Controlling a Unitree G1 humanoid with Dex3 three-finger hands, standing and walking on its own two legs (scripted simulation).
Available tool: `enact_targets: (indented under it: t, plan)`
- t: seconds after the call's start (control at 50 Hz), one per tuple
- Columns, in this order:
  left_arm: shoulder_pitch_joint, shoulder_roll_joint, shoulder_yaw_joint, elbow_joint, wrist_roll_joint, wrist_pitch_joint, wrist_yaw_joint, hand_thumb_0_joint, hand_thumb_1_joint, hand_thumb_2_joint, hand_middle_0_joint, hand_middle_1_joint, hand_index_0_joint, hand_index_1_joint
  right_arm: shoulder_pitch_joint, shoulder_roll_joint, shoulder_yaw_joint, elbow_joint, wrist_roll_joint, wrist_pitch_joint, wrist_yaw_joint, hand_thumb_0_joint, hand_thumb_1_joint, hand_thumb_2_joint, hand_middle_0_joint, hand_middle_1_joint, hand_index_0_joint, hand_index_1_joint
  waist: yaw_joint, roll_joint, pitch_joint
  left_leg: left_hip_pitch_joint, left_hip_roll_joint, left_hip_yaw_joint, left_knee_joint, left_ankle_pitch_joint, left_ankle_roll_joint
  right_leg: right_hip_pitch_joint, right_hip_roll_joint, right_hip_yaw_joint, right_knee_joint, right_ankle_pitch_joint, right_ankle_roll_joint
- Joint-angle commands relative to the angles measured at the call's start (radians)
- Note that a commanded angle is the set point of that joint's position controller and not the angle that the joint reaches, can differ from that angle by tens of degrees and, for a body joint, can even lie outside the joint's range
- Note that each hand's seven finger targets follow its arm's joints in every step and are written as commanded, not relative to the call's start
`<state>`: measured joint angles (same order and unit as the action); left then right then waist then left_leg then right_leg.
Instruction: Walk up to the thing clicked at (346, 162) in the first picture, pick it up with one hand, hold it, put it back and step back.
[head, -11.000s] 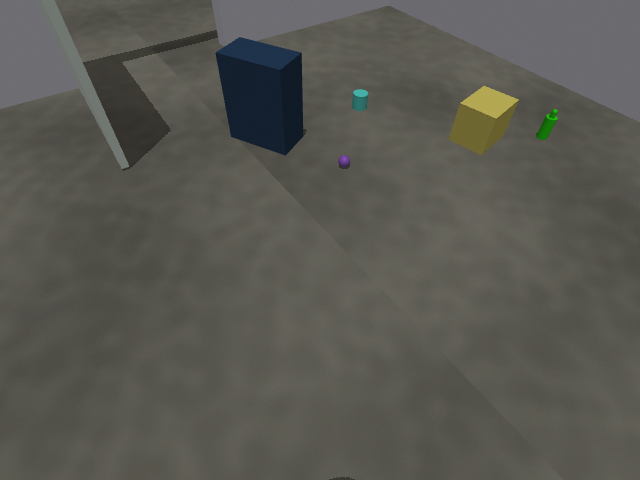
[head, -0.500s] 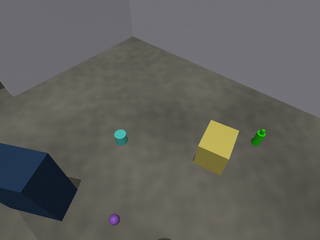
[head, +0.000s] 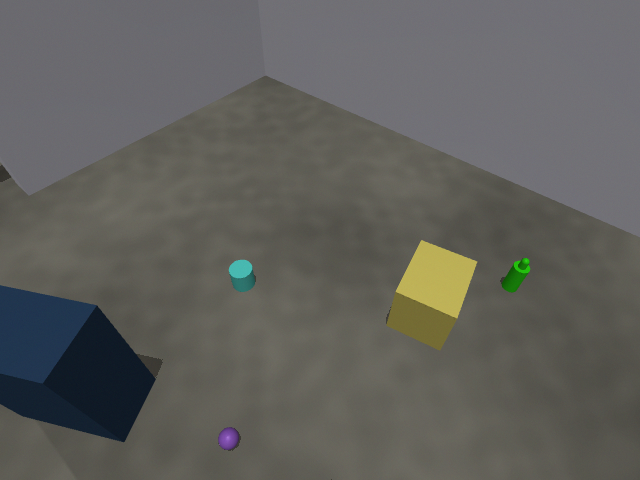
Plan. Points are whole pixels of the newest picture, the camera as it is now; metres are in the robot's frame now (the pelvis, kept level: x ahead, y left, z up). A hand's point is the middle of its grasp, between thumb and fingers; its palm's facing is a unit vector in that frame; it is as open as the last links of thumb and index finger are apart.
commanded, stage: stand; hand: left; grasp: from above
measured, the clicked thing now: (228, 438) +0.36 +0.27 -0.75
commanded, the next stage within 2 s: rise first in 0.74 s
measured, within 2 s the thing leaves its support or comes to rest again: neither
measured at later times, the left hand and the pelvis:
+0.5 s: hand out of the picture +0.07 +0.26 -0.16, palm faces -0.03 -0.94 -0.35, open 7.4 cm; pelvis +0.00 +0.00 +0.00, yaw +0 degrees
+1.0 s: hand out of the picture +0.12 +0.25 -0.16, palm faces +0.02 -0.94 -0.34, open 8.0 cm; pelvis -0.01 +0.00 -0.01, yaw +1 degrees
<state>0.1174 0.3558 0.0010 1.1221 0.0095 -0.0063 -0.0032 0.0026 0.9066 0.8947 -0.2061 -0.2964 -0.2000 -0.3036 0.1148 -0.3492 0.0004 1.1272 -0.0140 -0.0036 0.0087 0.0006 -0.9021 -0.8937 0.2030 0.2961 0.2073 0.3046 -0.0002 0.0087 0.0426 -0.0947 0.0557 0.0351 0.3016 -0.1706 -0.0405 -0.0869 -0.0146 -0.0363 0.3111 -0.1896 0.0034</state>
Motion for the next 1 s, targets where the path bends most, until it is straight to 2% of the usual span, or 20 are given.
enact_targets:
  t: [0.0,0.14,0.5,0.62,0.7,0.8,0.82,0.84,0.86,0.88,0.9,0.92,0.94,0.96,0.98]
  plan:
    - [-0.04,0.22,0.044,-0.055,-0.001,-0.024,0.011,0.0,0.9,0.9,-0.2,-0.3,-0.2,-0.301,-0.035,-0.21,-0.038,-0.053,0.001,-0.024,-0.015,0.0,-0.9,-0.9,0.2,0.3,0.2,0.3,-0.004,-0.017,-0.058,0.015,0.095,-0.079,-0.043,0.109,0.046,-0.018,-0.126,0.097,-0.059,0.12,-0.024]
    - [-0.029,0.216,0.039,-0.055,0.001,-0.029,0.012,0.0,0.9,0.9,-0.2,-0.3,-0.2,-0.301,-0.034,-0.214,-0.04,-0.055,0.002,-0.024,-0.014,0.0,-0.9,-0.9,0.2,0.3,0.2,0.3,-0.004,-0.013,-0.071,0.027,0.095,-0.079,-0.029,0.13,0.05,-0.012,-0.128,0.097,-0.059,0.163,-0.022]
    - [-0.031,0.219,0.04,-0.053,0.001,-0.027,0.013,0.0,0.9,0.9,-0.2,-0.3,-0.2,-0.301,-0.027,-0.212,-0.036,-0.053,0.002,-0.023,-0.015,0.0,-0.9,-0.9,0.2,0.3,0.2,0.3,-0.004,-0.006,-0.056,0.015,0.095,-0.079,-0.036,0.123,0.048,-0.017,-0.127,0.097,-0.058,0.152,-0.019]
    - [-0.033,0.221,0.04,-0.055,0.001,-0.026,0.012,0.0,0.9,0.9,-0.2,-0.3,-0.2,-0.301,-0.033,-0.213,-0.038,-0.058,0.002,-0.025,-0.016,0.0,-0.9,-0.9,0.2,0.3,0.2,0.3,-0.002,-0.003,-0.084,0.031,0.099,-0.076,-0.029,0.171,0.048,0.002,-0.13,0.094,-0.041,0.198,-0.024]
    - [-0.032,0.214,0.039,-0.053,-0.003,-0.024,0.012,0.0,0.9,0.9,-0.2,-0.3,-0.2,-0.301,-0.024,-0.213,-0.035,-0.053,0.001,-0.027,-0.017,0.0,-0.9,-0.9,0.2,0.3,0.2,0.3,0.0,0.002,-0.064,0.015,0.097,-0.076,-0.037,0.17,0.044,-0.004,-0.128,0.093,-0.043,0.184,-0.023]
    - [-0.035,0.219,0.038,-0.056,0.001,-0.027,0.012,0.0,0.9,0.9,-0.2,-0.3,-0.2,-0.301,-0.032,-0.212,-0.038,-0.056,0.002,-0.025,-0.017,0.0,-0.9,-0.9,0.2,0.3,0.2,0.3,-0.004,-0.015,-0.087,0.045,0.099,-0.074,-0.025,0.18,0.048,-0.008,-0.129,0.093,-0.038,0.206,-0.023]
    - [-0.031,0.212,0.035,-0.057,0.0,-0.027,0.012,0.0,0.82,0.95,-0.193,-0.36,-0.174,-0.378,-0.034,-0.215,-0.038,-0.055,0.003,-0.024,-0.016,0.0,-0.925,-0.912,0.198,0.3,0.199,0.3,-0.002,-0.004,-0.082,0.044,0.1,-0.075,-0.024,0.187,0.047,-0.01,-0.129,0.09,-0.041,0.208,-0.022]
    - [-0.382,0.033,0.043,-0.408,-0.046,-0.114,0.023,0.0,0.74,0.987,-0.218,-0.44,-0.172,-0.458,-0.011,-0.048,-0.005,-0.326,0.067,-0.07,-0.038,0.0,-0.96,-0.917,0.199,0.3,0.199,0.3,-0.124,0.029,0.023,-0.113,-0.061,0.038,0.051,0.028,0.052,-0.226,0.0,0.027,0.016,0.113,-0.007]
    - [-0.456,0.085,0.059,-0.311,-0.039,-0.098,0.03,0.0,0.66,0.966,-0.23,-0.51,-0.183,-0.538,0.038,-0.073,-0.009,-0.276,0.072,-0.07,-0.048,0.0,-0.92,-0.907,0.198,0.3,0.199,0.3,-0.082,-0.028,-0.022,-0.106,-0.059,0.03,0.059,0.008,0.058,-0.174,-0.002,0.011,0.018,0.071,-0.002]
    - [-0.26,0.206,0.131,-0.152,-0.009,-0.061,0.034,0.0,0.583,0.93,-0.216,-0.59,-0.191,-0.618,0.078,-0.111,-0.033,-0.28,0.075,-0.059,-0.057,0.0,-0.916,-0.909,0.198,0.3,0.199,0.3,-0.049,-0.036,-0.014,-0.129,-0.059,0.033,0.066,-0.003,0.056,-0.17,0.004,0.002,0.023,0.037,-0.009]
    - [-0.234,0.206,0.141,-0.086,0.013,-0.047,0.017,0.0,0.503,0.915,-0.202,-0.67,-0.187,-0.684,0.089,-0.11,-0.045,-0.295,0.066,-0.054,-0.055,0.0,-0.902,-0.902,0.198,0.3,0.199,0.3,-0.045,-0.062,-0.035,-0.16,-0.064,0.028,0.106,-0.008,0.059,-0.194,0.007,0.002,0.045,0.016,-0.013]
    - [-0.302,0.241,0.161,-0.099,0.04,-0.046,0.001,0.0,0.423,0.93,-0.171,-0.744,-0.163,-0.751,0.089,-0.104,-0.053,-0.329,0.062,-0.055,-0.054,0.0,-0.893,-0.899,0.199,0.3,0.2,0.3,-0.038,-0.076,-0.075,-0.184,-0.062,0.023,0.137,0.004,0.063,-0.199,0.004,0.001,0.084,0.03,-0.012]
    - [-0.274,0.249,0.182,-0.09,0.068,-0.053,-0.009,0.0,0.343,0.916,-0.162,-0.824,-0.17,-0.816,0.101,-0.099,-0.068,-0.35,0.047,-0.059,-0.053,0.0,-0.92,-0.907,0.199,0.3,0.2,0.3,-0.021,-0.078,-0.154,-0.197,-0.064,0.021,0.175,0.036,0.062,-0.185,-0.003,0.007,0.128,0.071,-0.011]
    - [-0.158,0.233,0.199,-0.043,0.105,-0.041,-0.018,0.0,0.263,0.902,-0.126,-0.904,-0.152,-0.883,0.127,-0.092,-0.079,-0.361,0.036,-0.06,-0.049,0.0,-0.908,-0.902,0.199,0.3,0.2,0.3,0.007,-0.046,-0.211,-0.221,-0.073,0.02,0.211,0.084,0.055,-0.171,-0.006,0.007,0.17,0.115,-0.014]
    - [-0.114,0.196,0.192,-0.064,0.12,-0.035,-0.025,0.0,0.183,0.907,-0.104,-0.979,-0.139,-0.942,0.139,-0.086,-0.084,-0.389,0.034,-0.06,-0.044,0.0,-0.923,-0.906,0.199,0.3,0.2,0.3,0.014,-0.014,-0.247,-0.232,-0.078,0.02,0.236,0.102,0.051,-0.183,-0.004,0.009,0.207,0.127,-0.018]
